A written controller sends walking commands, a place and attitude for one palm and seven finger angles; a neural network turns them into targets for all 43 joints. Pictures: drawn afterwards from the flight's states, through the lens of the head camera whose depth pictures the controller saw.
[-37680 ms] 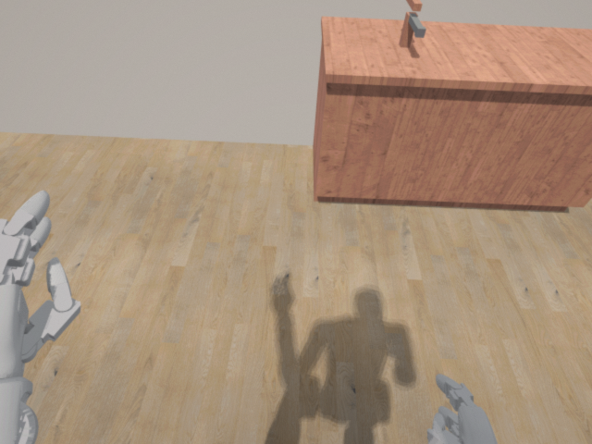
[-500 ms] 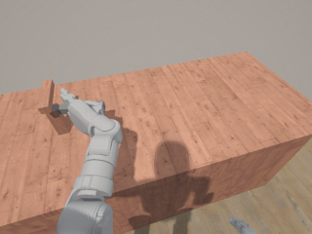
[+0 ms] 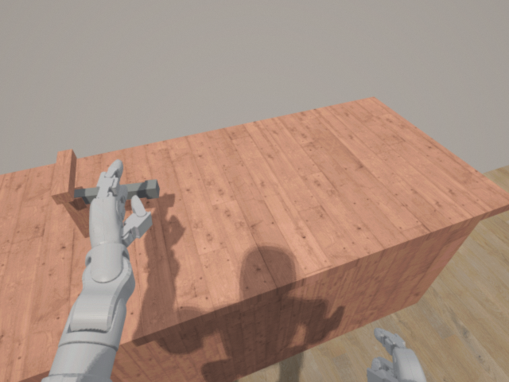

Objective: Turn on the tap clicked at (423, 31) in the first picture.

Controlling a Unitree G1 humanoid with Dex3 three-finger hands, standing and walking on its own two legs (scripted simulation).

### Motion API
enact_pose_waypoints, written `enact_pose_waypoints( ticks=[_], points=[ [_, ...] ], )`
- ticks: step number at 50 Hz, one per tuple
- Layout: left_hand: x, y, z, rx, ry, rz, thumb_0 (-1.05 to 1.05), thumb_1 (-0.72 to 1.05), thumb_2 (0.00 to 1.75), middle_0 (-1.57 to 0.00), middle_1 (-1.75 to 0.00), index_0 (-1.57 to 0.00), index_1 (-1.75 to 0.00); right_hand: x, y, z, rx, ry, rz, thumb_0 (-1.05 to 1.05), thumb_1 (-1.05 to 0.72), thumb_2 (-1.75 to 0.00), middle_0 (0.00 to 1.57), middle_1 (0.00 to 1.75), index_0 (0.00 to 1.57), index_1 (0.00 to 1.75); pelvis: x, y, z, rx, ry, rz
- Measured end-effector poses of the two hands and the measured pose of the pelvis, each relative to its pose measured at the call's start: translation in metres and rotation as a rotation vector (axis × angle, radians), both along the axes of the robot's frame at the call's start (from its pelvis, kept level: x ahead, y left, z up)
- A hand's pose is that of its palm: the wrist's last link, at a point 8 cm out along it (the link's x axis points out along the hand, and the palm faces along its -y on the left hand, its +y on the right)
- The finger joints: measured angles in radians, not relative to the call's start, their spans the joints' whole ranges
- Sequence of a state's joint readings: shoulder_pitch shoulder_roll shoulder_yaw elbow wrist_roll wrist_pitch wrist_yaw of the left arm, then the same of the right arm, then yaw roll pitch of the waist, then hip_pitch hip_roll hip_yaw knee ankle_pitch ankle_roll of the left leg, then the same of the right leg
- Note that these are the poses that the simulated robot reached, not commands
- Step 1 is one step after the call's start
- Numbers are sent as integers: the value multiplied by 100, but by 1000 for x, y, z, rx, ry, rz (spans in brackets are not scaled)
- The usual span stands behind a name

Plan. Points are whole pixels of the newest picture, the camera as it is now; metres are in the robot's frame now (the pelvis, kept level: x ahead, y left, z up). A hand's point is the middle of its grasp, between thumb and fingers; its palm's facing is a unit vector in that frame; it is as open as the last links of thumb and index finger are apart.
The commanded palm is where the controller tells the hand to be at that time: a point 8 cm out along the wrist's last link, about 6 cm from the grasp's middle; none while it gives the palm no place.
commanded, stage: draw the hand back beside the body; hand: left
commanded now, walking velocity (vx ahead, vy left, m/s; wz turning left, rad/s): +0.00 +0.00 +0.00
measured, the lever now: (151, 189) +0.48 +0.24 +0.04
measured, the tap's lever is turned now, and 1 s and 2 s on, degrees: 78 78 78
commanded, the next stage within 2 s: step back with the hand held close in 1.16 s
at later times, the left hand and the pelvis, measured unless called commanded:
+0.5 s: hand (91, 248) +0.25 +0.23 +0.15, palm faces +0.29 -0.92 -0.26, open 7.5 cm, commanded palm +0.21 +0.28 +0.16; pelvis +0.00 +0.02 +0.01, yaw +1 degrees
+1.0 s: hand (30, 277) +0.20 +0.27 +0.16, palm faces +0.43 -0.84 -0.33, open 7.4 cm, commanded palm +0.16 +0.31 +0.17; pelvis +0.01 +0.03 +0.01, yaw +2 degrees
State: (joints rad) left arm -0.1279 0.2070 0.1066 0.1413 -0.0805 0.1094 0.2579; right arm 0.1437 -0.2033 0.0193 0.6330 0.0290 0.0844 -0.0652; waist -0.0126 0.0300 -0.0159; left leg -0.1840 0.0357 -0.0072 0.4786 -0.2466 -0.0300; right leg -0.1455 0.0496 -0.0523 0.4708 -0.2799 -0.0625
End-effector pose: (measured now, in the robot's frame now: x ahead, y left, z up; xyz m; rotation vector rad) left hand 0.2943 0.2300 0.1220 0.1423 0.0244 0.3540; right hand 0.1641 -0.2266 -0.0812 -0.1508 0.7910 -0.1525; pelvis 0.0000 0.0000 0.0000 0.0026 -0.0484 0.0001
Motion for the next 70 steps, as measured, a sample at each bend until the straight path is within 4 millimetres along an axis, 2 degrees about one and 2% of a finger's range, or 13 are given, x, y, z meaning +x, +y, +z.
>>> enact_pose_waypoints(
  ticks=[4,8,16,24,32,47,53,65,70],
  points=[
    [-25,21,10,105,-30,-49,2,90,90,-17,-18,-17,-18,-5,0,0,-15,-9,32,1,-90,-90,20,29,20,30,-2,4,3,-5,-25,4],
    [-42,26,23,144,-94,-79,2,90,90,-17,-19,-17,-19,-5,6,-4,-29,13,77,1,-90,-90,20,29,20,30,-4,9,5,-6,-37,17],
    [-55,22,24,139,-126,-142,1,90,90,-18,-22,-18,-22,8,28,5,-5,-32,100,1,-90,-90,20,29,20,30,-3,16,7,-7,-42,12],
    [-75,43,32,174,-136,-101,2,89,90,-19,-24,-19,-24,24,42,14,5,-81,126,1,-90,-90,20,30,20,30,1,21,8,-11,-44,9],
    [-98,61,36,190,-135,-32,1,90,90,-19,-27,-20,-27,34,47,15,-15,-78,160,1,-90,-90,20,30,20,30,5,26,7,-13,-43,20],
    [-135,80,52,277,-139,44,1,89,90,-20,-30,-21,-29,42,49,15,-21,-97,170,1,-90,-90,20,30,20,30,11,27,6,-17,-36,29],
    [-138,82,48,263,-135,72,1,89,90,-20,-30,-21,-30,40,48,12,-30,-87,177,1,-90,-90,20,30,20,30,9,26,5,-18,-37,37],
    [-134,75,49,269,-136,39,1,89,90,-21,-30,-21,-30,36,43,12,-26,-95,161,1,-90,-90,20,30,20,30,8,23,5,-18,-37,33],
    [-130,85,71,348,-213,40,2,89,90,-21,-30,-22,-30,32,41,12,-37,-85,144,1,-90,-90,20,30,20,30,1,23,3,-27,2,29]
  ],
)
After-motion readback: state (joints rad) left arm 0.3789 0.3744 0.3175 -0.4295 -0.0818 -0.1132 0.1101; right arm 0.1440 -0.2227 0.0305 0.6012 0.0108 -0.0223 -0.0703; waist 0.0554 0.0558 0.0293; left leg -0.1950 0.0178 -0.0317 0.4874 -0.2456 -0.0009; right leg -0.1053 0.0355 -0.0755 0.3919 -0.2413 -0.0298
